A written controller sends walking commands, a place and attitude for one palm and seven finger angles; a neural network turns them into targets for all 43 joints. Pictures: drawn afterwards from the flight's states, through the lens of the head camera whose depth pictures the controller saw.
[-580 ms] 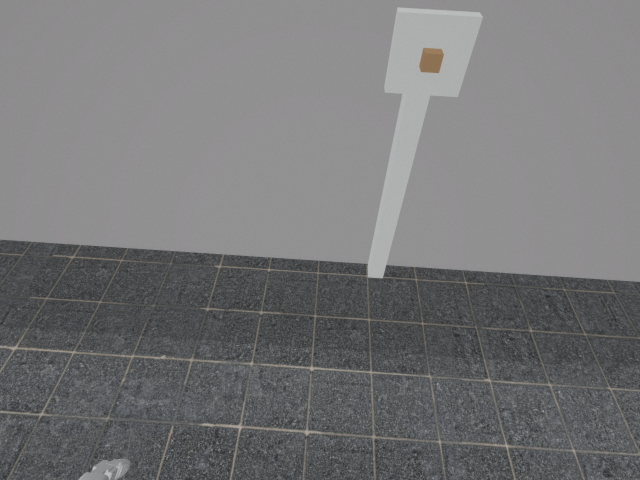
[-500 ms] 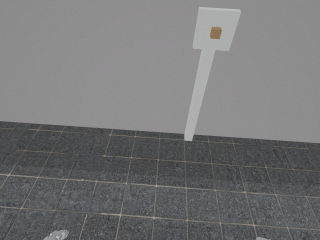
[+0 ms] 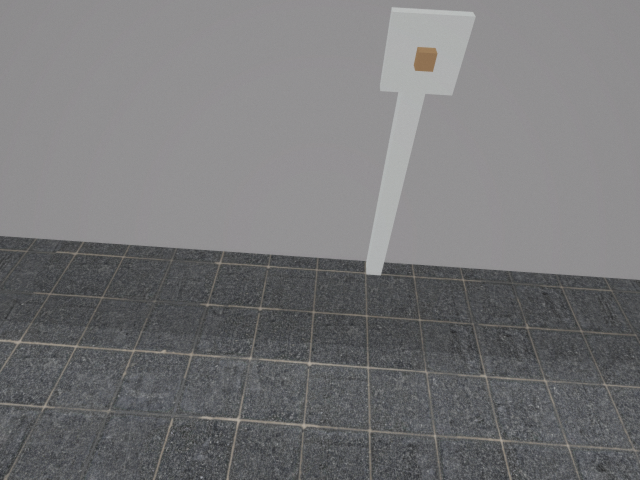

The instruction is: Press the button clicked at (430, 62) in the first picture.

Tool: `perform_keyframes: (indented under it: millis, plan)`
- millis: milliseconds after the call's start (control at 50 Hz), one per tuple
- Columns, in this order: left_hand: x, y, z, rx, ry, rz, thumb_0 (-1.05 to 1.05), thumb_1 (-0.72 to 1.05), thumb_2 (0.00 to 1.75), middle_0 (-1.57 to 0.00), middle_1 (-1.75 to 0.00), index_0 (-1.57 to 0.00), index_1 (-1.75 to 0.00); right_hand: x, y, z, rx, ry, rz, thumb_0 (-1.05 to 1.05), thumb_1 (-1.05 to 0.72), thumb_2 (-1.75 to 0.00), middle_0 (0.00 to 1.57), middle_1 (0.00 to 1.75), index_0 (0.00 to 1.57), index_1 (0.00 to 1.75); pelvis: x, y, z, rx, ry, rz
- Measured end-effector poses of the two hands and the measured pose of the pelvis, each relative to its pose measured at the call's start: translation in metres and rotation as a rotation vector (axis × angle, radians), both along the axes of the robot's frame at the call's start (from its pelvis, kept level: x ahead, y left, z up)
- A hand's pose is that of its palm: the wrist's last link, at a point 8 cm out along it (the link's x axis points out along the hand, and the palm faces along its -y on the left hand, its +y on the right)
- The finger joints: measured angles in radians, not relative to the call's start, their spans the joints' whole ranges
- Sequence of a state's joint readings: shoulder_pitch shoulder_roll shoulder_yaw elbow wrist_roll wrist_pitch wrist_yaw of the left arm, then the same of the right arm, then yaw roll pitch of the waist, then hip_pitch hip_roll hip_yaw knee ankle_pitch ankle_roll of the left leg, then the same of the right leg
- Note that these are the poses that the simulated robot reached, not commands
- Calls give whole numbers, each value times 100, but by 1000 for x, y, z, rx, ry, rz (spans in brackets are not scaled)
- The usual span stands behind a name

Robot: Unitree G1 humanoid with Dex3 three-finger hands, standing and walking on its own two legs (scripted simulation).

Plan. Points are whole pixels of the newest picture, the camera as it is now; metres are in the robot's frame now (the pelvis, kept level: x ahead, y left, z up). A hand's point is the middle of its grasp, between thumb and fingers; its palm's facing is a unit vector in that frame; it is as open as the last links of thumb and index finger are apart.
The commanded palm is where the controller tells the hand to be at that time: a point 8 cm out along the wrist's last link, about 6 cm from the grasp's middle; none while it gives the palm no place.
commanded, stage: stand and wait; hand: left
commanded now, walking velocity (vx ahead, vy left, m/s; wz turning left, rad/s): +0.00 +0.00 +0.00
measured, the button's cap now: (425, 58) +0.97 -0.18 +0.11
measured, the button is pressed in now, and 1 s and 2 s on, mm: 0 0 0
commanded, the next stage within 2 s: look at it before walking up in 0.24 s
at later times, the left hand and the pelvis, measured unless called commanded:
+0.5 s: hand out of the picture +0.08 +0.23 -0.15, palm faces -0.05 -0.94 -0.33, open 7.4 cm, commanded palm none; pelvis +0.00 -0.01 +0.00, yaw +0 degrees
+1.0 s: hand out of the picture +0.09 +0.23 -0.15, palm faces -0.04 -0.94 -0.33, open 7.4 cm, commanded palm none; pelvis +0.01 -0.01 +0.00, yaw -1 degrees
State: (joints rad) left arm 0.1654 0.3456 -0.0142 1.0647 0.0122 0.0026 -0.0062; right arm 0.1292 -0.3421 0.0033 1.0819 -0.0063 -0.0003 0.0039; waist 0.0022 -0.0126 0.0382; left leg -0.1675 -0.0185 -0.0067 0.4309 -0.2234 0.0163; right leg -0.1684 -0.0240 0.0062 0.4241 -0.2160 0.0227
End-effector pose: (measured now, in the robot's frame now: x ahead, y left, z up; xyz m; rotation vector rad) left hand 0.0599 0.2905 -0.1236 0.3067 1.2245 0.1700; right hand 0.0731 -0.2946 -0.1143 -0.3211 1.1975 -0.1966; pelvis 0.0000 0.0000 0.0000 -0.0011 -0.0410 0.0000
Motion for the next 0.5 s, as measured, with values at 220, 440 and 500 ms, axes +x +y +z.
perform_keyframes:
  millis: [220,440,500]
  plan:
    - [4,-4,4,9,-15,-9,1,90,90,-20,-30,-20,-30,-13,-5,-3,11,21,-16,1,-91,-90,20,30,21,30,-4,-5,1,2,-2,-3]
    - [11,-10,6,5,-24,-18,1,90,90,-20,-30,-20,-30,-13,-6,-4,18,22,-17,1,-91,-90,20,30,21,30,-4,-9,2,3,4,-6]
    - [11,-11,5,4,-21,-18,1,90,90,-20,-30,-20,-30,-12,-7,-3,18,24,-17,1,-91,-90,20,30,21,30,-3,-10,2,3,6,-6]
